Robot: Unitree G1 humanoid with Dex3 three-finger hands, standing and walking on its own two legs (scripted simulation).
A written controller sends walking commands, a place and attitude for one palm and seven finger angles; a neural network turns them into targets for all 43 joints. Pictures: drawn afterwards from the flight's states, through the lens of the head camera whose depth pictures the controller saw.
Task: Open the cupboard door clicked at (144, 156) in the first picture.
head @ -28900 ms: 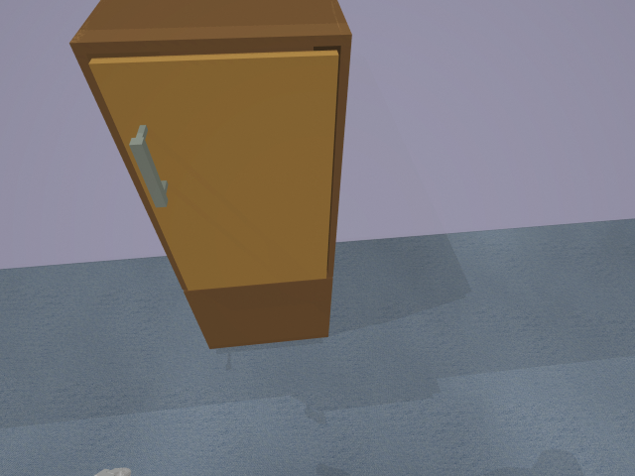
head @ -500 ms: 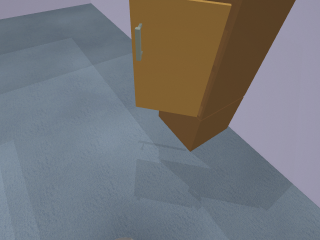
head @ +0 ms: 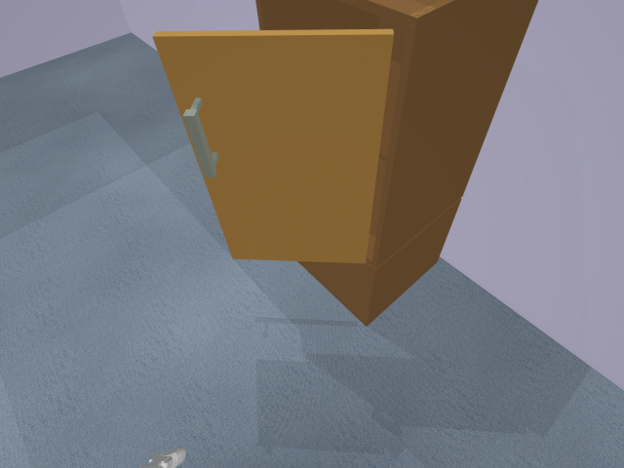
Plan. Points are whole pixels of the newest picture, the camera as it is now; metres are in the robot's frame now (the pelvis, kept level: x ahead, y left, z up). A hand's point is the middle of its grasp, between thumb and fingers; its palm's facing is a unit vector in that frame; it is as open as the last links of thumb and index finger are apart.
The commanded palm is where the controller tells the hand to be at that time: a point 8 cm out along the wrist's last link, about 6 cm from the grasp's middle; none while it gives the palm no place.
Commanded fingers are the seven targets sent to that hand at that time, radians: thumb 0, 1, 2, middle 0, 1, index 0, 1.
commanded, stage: come to a stop and stand still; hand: left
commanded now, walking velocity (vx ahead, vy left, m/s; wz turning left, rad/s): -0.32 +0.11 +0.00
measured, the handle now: (204, 139) +0.63 +0.22 +0.05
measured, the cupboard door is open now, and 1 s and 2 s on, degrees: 45 45 45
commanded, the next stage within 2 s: look again from close up in 1.28 s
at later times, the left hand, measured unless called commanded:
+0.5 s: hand out of the picture +0.08 +0.19 -0.17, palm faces +0.06 -0.96 -0.27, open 7.3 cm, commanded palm none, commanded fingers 0.00 0.90 0.90 -0.20 -0.30 -0.20 -0.30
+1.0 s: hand out of the picture +0.07 +0.20 -0.17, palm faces +0.00 -0.97 -0.22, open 7.3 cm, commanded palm none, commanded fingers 0.00 0.90 0.90 -0.20 -0.30 -0.20 -0.30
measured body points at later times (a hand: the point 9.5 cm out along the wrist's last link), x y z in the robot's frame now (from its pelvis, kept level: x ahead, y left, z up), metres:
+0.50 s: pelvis +0.06 -0.01 +0.00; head +0.10 -0.03 +0.44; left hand +0.08 +0.24 -0.15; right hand +0.16 -0.25 -0.16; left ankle +0.09 +0.13 -0.73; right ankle +0.02 -0.10 -0.73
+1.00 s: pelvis +0.03 +0.02 +0.00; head +0.05 +0.01 +0.45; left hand +0.07 +0.25 -0.15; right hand +0.08 -0.22 -0.15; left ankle +0.03 +0.11 -0.73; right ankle +0.02 -0.10 -0.73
